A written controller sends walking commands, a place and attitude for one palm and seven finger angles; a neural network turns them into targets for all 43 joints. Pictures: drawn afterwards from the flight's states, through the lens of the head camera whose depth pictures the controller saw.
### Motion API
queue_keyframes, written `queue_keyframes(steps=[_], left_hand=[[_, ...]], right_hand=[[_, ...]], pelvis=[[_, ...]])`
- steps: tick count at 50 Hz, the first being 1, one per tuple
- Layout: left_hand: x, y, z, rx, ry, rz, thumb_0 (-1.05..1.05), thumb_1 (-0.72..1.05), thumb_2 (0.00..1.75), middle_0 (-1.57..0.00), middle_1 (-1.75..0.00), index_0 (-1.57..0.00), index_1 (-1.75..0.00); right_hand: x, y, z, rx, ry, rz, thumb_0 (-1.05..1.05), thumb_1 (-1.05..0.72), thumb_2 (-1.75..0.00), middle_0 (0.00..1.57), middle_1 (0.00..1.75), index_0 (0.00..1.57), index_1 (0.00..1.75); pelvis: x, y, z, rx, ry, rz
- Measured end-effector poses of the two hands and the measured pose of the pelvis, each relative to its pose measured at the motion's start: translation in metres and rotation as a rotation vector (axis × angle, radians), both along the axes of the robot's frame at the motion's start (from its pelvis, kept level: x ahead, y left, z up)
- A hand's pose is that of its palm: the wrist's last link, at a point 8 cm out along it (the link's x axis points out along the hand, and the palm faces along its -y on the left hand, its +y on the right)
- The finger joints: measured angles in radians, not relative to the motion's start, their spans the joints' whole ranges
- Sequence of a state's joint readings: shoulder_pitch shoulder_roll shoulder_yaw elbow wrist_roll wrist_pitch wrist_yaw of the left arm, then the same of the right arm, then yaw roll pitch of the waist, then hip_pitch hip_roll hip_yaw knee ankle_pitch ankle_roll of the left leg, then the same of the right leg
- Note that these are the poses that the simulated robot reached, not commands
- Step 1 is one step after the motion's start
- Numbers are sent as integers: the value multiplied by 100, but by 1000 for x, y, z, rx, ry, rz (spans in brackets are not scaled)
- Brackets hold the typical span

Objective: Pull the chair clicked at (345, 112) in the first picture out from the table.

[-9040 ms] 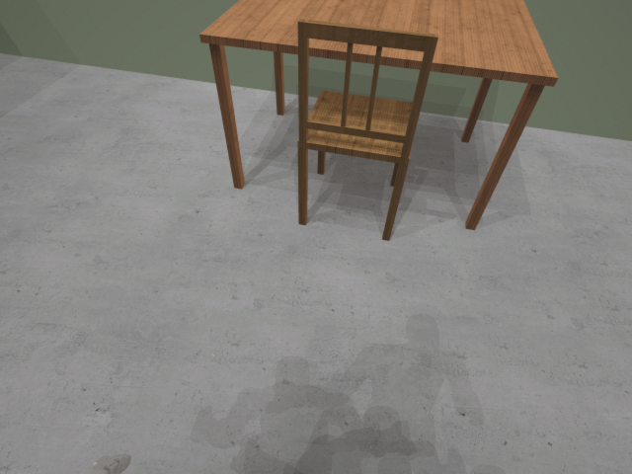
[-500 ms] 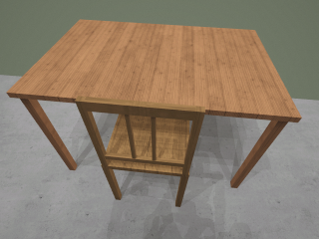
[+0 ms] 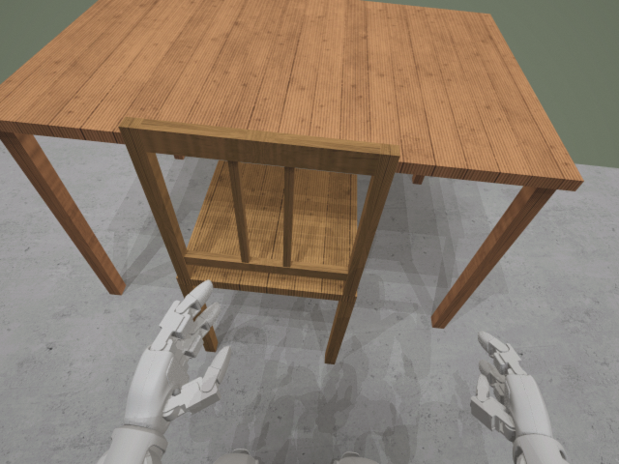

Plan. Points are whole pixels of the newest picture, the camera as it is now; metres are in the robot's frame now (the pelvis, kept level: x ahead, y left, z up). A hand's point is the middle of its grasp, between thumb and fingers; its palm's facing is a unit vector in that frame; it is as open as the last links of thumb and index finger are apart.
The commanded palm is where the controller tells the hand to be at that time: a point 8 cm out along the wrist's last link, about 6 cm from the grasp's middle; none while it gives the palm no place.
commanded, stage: raise the hand toward the chair's back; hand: left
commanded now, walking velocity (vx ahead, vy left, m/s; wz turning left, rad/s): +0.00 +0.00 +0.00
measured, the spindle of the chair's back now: (240, 216) +0.53 +0.15 -0.05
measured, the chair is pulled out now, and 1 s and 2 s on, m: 0.00 0.00 0.00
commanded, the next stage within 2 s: aim the fingers beside a spindle in 1.70 s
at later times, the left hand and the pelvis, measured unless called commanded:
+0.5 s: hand (155, 386) +0.21 +0.19 +0.01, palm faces +0.01 -1.00 -0.01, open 13.4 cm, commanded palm +0.18 +0.25 +0.01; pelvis -0.01 +0.02 -0.02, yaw +0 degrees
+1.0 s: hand (122, 363) +0.23 +0.24 +0.01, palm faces -0.02 -1.00 -0.07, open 16.7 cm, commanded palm +0.21 +0.29 +0.02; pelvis +0.00 +0.04 -0.02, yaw +2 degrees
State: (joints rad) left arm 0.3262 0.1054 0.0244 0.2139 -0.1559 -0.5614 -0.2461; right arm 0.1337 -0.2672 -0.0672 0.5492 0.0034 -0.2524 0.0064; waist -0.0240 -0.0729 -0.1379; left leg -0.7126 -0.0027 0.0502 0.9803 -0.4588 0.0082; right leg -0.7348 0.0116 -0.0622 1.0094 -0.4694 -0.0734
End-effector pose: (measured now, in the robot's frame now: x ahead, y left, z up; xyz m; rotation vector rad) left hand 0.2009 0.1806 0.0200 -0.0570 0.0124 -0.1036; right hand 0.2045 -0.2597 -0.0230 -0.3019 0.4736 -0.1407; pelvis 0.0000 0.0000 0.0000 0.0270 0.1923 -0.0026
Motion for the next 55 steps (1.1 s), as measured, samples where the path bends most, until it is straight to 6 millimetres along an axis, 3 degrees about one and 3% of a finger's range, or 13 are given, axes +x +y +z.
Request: queue_keyframes(steps=[4, 8, 10, 13, 18, 22, 27, 30, 35, 38, 45, 52, 55], left_hand=[[-45, 26, -35, 49, 150, 91, 1, 54, 75, -17, -25, -17, -25], [-70, 58, -25, 114, 107, 217, 1, 44, 71, -16, -23, -16, -23], [-67, 64, -10, 128, 8, 221, 1, 40, 69, -16, -23, -15, -23], [-45, 57, 4, 120, -121, 129, 1, 33, 66, -14, -21, -14, -21], [-6, 36, -14, 86, 11, -78, 1, 21, 61, -13, -20, -13, -20], [-4, 45, -18, 59, 173, -23, 0, 12, 57, -13, -18, -13, -18], [-17, 76, 7, 110, 94, 166, 0, 0, 52, -12, -16, -12, -16], [-17, 86, 7, 146, 22, 172, 0, -7, 49, -11, -15, -11, -15], [-7, 78, -15, 121, 66, 30, 0, -19, 44, -9, -13, -9, -13], [-2, 77, -15, 101, 102, 1, -1, -26, 41, -9, -12, -9, -12], [5, 104, 15, 119, 17, 147, -1, -41, 35, -8, -10, -8, -10], [15, 108, -5, 122, 119, 50, -1, -48, 32, -6, -9, -6, -9], [17, 111, -1, 113, 119, 44, -1, -49, 31, -7, -9, -7, -9]], right_hand=[[22, 16, -9, 9, -15, 56, 1, -91, -90, 19, 30, 20, 30], [29, 43, -35, 41, 3, 111, 1, -91, -90, 19, 30, 20, 30], [25, 57, -52, 66, 28, 137, 1, -91, -90, 19, 30, 20, 30], [10, 75, -76, 106, 80, 153, 1, -91, -90, 20, 30, 20, 30], [-32, 83, -98, 171, 198, 69, 1, -91, -90, 20, 30, 21, 30], [-62, 72, -92, 175, 268, -43, 1, -90, -90, 20, 30, 21, 30], [-76, 53, -80, 109, 292, -89, 1, -90, -90, 20, 30, 21, 30], [-71, 43, -80, 60, 286, -63, 1, -91, -90, 20, 30, 20, 30], [-53, 38, -75, 20, 238, -49, 1, -91, -90, 20, 30, 20, 30], [-40, 43, -64, 27, 195, -58, 1, -91, -90, 20, 30, 20, 30], [-17, 66, -47, 61, 147, -5, 1, -91, -90, 20, 30, 20, 30], [-9, 78, -53, 69, 171, 41, 1, -91, -90, 20, 30, 21, 30], [-13, 77, -53, 67, 186, 25, 1, -90, -90, 20, 30, 21, 30]], pelvis=[[-5, 0, -17, -12, 18, 14], [-11, 2, -31, -40, 45, 37], [-15, 4, -37, -54, 56, 48], [-21, 8, -43, -69, 71, 55], [-25, 14, -42, -68, 82, 41], [-19, 19, -28, -57, 71, 21], [-11, 24, -19, -55, 72, 20], [-12, 27, -24, -63, 84, 32], [-12, 31, -30, -72, 92, 35], [-9, 32, -25, -73, 83, 30], [2, 35, -14, -78, 71, 40], [4, 39, -15, -84, 79, 44], [7, 40, -12, -84, 76, 40]])
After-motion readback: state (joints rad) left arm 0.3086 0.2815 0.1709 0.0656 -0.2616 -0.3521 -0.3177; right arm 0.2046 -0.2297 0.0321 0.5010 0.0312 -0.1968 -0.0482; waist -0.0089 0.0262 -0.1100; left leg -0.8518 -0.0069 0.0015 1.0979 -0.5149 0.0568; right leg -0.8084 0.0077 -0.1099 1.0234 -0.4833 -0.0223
